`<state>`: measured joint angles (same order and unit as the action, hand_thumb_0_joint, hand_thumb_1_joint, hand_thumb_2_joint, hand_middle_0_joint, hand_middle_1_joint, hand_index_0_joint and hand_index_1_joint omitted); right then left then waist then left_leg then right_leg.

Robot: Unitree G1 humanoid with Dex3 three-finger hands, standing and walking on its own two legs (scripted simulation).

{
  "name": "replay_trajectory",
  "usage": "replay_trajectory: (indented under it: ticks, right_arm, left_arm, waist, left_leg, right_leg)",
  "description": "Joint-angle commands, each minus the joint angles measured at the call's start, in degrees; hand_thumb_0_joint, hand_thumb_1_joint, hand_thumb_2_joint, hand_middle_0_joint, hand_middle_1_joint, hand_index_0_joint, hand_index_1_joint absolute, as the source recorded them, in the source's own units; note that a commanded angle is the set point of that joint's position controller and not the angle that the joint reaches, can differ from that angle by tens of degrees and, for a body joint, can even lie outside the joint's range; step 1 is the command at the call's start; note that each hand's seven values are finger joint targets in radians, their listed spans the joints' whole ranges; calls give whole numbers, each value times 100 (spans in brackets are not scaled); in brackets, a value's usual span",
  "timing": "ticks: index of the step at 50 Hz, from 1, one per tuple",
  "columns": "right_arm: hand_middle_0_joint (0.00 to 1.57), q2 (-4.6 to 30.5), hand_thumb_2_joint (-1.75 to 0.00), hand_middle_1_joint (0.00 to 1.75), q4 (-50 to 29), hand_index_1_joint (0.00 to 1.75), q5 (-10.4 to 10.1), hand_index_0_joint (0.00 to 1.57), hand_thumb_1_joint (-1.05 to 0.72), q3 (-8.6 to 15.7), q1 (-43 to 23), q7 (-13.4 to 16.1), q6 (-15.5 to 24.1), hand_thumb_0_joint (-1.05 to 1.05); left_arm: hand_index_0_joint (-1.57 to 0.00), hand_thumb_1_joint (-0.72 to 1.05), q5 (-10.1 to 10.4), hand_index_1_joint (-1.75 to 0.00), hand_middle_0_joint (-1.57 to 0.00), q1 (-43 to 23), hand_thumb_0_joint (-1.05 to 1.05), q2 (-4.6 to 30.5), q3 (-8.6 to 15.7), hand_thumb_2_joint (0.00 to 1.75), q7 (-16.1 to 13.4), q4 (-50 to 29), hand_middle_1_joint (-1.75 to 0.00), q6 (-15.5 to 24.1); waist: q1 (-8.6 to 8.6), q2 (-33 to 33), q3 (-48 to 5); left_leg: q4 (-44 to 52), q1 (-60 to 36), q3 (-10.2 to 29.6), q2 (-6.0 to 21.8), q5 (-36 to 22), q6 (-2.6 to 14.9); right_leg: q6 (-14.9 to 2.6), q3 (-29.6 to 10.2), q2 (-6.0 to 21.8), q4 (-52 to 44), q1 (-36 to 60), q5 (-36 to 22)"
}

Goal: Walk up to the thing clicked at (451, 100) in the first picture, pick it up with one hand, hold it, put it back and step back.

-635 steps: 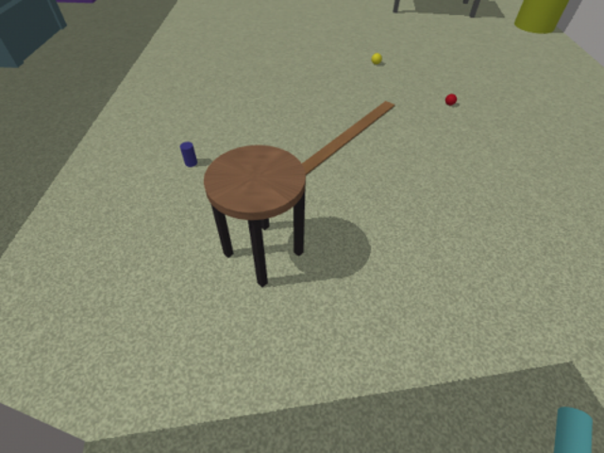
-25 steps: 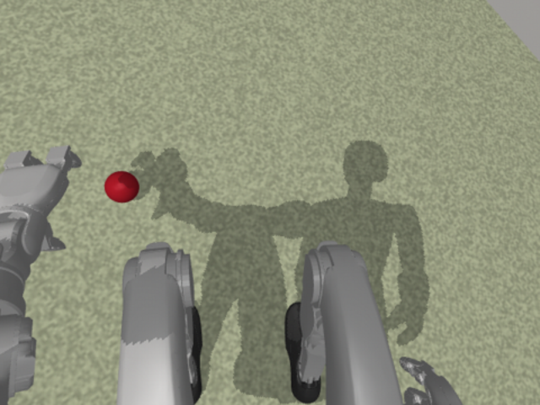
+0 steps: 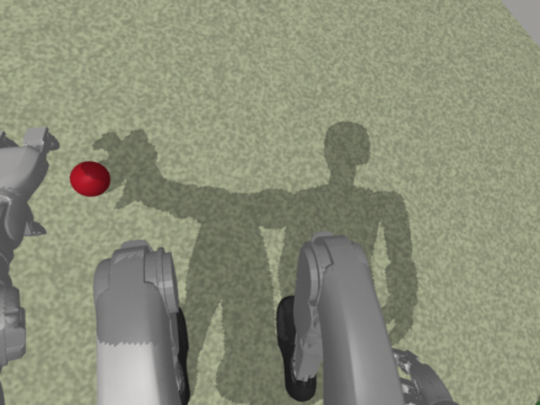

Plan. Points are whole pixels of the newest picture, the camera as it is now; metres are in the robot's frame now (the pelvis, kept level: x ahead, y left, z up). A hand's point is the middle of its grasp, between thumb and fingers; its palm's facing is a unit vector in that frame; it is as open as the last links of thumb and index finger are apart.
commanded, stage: rise first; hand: left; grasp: from above
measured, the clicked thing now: (90, 179) +0.47 +0.32 -0.30
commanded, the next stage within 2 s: approach in 1.98 s
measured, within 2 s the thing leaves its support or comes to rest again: neither
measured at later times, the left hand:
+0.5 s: hand (41, 192) +0.41 +0.34 -0.18, palm faces -0.44 -0.10 -0.89, open 14.2 cm
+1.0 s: hand (48, 185) +0.42 +0.34 -0.19, palm faces -0.44 -0.11 -0.89, open 14.2 cm
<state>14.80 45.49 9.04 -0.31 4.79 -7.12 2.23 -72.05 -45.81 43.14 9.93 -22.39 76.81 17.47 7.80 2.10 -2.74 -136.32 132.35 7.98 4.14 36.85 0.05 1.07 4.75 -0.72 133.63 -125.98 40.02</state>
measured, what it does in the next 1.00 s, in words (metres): stands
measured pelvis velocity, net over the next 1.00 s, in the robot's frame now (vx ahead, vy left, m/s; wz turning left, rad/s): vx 0.00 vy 0.00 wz -0.03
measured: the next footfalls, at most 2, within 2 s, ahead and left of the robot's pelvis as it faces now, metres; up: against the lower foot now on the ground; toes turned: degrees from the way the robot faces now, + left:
none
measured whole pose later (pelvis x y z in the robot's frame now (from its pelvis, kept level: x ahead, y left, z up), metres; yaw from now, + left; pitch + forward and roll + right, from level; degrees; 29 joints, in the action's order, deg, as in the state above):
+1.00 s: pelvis +0.00 +0.00 -0.02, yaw -2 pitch +31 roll -8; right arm 15.5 44.8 10.6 -3.8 4.9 -8.2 3.2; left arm -72.6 -49.0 46.5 10.2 -24.2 81.7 16.8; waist 10.8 2.9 -0.4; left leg -140.8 135.1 9.8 3.9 37.9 -0.1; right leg 1.4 5.8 -1.4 137.0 -128.1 40.6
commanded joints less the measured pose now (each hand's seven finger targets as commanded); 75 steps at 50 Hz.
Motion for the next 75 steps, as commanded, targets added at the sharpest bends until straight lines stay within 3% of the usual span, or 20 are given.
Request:
replay_trajectory:
  ticks: [1,4,7,10,14,16,18,19,23,24,34,38,51,53,54,56,58,63,70,75]
  right_arm:
    - [20,1338,-90,30,-136,30,0,20,-91,418,1056,84,56,0]
    - [20,1386,-90,30,-136,30,13,20,-90,401,1075,69,49,0]
    - [20,1345,-90,30,-165,30,5,20,-90,354,978,67,44,0]
    - [20,1385,-90,30,-157,30,4,20,-90,367,1039,58,48,0]
    - [20,1381,-90,30,-140,30,12,20,-90,302,1046,43,46,0]
    - [20,1398,-90,30,-143,30,28,20,-90,291,1036,42,67,0]
    - [20,1435,-90,30,-162,30,52,20,-90,294,1046,28,66,0]
    - [20,1424,-90,30,-161,30,26,20,-90,286,1039,27,74,0]
    - [20,1437,-90,30,-153,30,36,20,-90,267,1077,21,88,0]
    - [20,1416,-90,30,-162,30,30,20,-91,260,1064,21,86,0]
    - [20,1433,-90,30,-145,30,92,20,-91,194,1099,-12,101,0]
    - [20,1449,-90,30,-141,30,94,20,-91,162,1064,-7,111,0]
    - [20,1491,-90,30,-147,30,176,20,-90,62,1062,-10,123,0]
    - [20,1506,-90,30,-141,30,166,20,-90,59,1084,-17,125,0]
    - [20,1536,-90,30,-151,30,195,20,-90,46,1066,-18,122,0]
    - [20,1504,-90,30,-156,30,179,20,-90,10,1036,-14,111,0]
    - [20,1529,-90,30,-141,30,228,20,-90,6,1126,-29,130,0]
    - [20,1541,-90,30,-188,30,190,20,-90,34,1062,-22,135,0]
    - [20,1525,-90,30,-153,30,162,20,-90,55,1183,-44,100,0]
    - [20,1532,-90,30,-227,30,122,20,-90,40,1096,-49,91,0]
  left_arm:
    - [-6,-56,85,-102,-6,-1451,0,1719,249,101,-224,-743,-102,-41]
    - [-6,-56,85,-101,-6,-1440,0,1848,357,100,-249,-690,-102,-59]
    - [-6,-56,67,-102,-6,-1466,0,1722,195,101,-223,-650,-102,-55]
    - [-6,-56,84,-102,-6,-1385,0,1844,326,100,-256,-688,-102,-40]
    - [-7,-55,79,-102,-6,-1512,0,1713,191,100,-272,-566,-103,-21]
    - [-7,-55,74,-102,-6,-1348,0,1776,268,100,-304,-534,-103,-41]
    - [-6,-55,55,-102,-6,-1647,0,1740,192,100,-311,-688,-103,-17]
    - [-6,-56,72,-103,-6,-1516,0,1762,204,100,-328,-586,-103,-29]
    - [-7,-54,84,-103,-6,-1592,0,1852,230,99,-343,-594,-104,-23]
    - [-4,-61,67,-101,-7,-1488,0,1861,249,107,-358,-545,-98,-30]
    - [-7,-57,34,-103,-7,-1591,0,1777,213,101,-415,-376,-103,-93]
    - [-6,-57,56,-103,-7,-1640,0,1892,259,102,-425,-331,-102,-90]
    - [-6,-57,49,-103,-7,-1827,0,2048,280,102,-409,-270,-102,-60]
    - [-6,-57,-31,-104,-7,-1824,0,2061,187,102,-376,-92,-103,-85]
    - [-6,-57,4,-103,-7,-1960,0,2155,290,102,-393,-206,-102,-55]
    - [-6,-58,-17,-103,-7,-1817,0,2162,266,102,-406,-83,-102,-75]
    - [-6,-57,-35,-104,-7,-1834,0,2093,236,102,-402,-32,-103,-92]
    - [-6,-57,-5,-103,-7,-1846,0,2247,301,101,-360,-281,-103,-115]
    - [-7,-56,27,-103,-7,-1860,0,1985,116,102,-257,-419,-102,-147]
    - [-7,-56,25,-104,-7,-1907,0,2094,145,101,-222,-486,-104,-134]
  waist:
    - [-63,-1459,-3806]
    - [-34,-1464,-3777]
    - [-29,-1585,-3634]
    - [-61,-1557,-3756]
    - [55,-1510,-3582]
    - [-46,-1611,-3573]
    - [119,-1728,-3655]
    - [47,-1675,-3589]
    - [99,-1521,-3586]
    - [31,-1601,-3625]
    - [196,-1631,-3569]
    - [145,-1632,-3621]
    - [225,-1689,-3608]
    - [291,-1706,-3474]
    - [308,-1725,-3499]
    - [215,-1727,-3548]
    - [346,-1720,-3431]
    - [218,-1921,-3613]
    - [338,-1886,-3639]
    - [253,-2061,-3549]
  left_leg:
    - [1242,-3099,-523,-192,-741,138]
    - [1210,-2995,-510,-189,-705,143]
    - [1254,-2992,-486,-196,-493,126]
    - [1172,-3031,-484,-192,-722,125]
    - [1147,-2880,-461,-204,-607,132]
    - [1165,-3030,-456,-193,-646,109]
    - [1138,-3048,-424,-181,-642,102]
    - [1120,-3014,-433,-180,-664,110]
    - [1025,-2823,-470,-192,-603,139]
    - [1064,-2872,-467,-196,-578,122]
    - [960,-2875,-440,-197,-837,121]
    - [925,-2841,-452,-191,-750,124]
    - [861,-2773,-416,-194,-731,118]
    - [834,-2761,-402,-182,-729,119]
    - [851,-2716,-383,-192,-671,117]
    - [812,-2748,-402,-184,-734,119]
    - [810,-2691,-409,-191,-739,122]
    - [873,-2881,-387,-180,-699,95]
    - [877,-2896,-371,-186,-933,99]
    - [1018,-2967,-338,-185,-717,69]
  right_leg:
    - [-302,389,-225,-1462,1474,-1066]
    - [-293,410,-226,-1414,1455,-1037]
    - [-324,424,-247,-1406,1276,-830]
    - [-309,435,-236,-1308,1369,-1055]
    - [-306,456,-256,-1317,1278,-974]
    - [-314,460,-232,-1257,1237,-978]
    - [-304,492,-242,-1226,1206,-1002]
    - [-303,471,-237,-1241,1226,-1030]
    - [-282,442,-243,-1299,1315,-993]
    - [-302,444,-250,-1271,1314,-957]
    - [-279,498,-259,-1160,1323,-1236]
    - [-279,482,-264,-1175,1351,-1156]
    - [-269,518,-286,-1130,1368,-1161]
    - [-278,530,-294,-1090,1264,-1176]
    - [-274,556,-283,-1091,1288,-1111]
    - [-274,532,-301,-1090,1316,-1180]
    - [-259,544,-292,-1102,1368,-1213]
    - [-281,559,-283,-1085,1303,-1132]
    - [-264,571,-287,-1083,1369,-1400]
    - [-303,592,-272,-1066,1200,-1167]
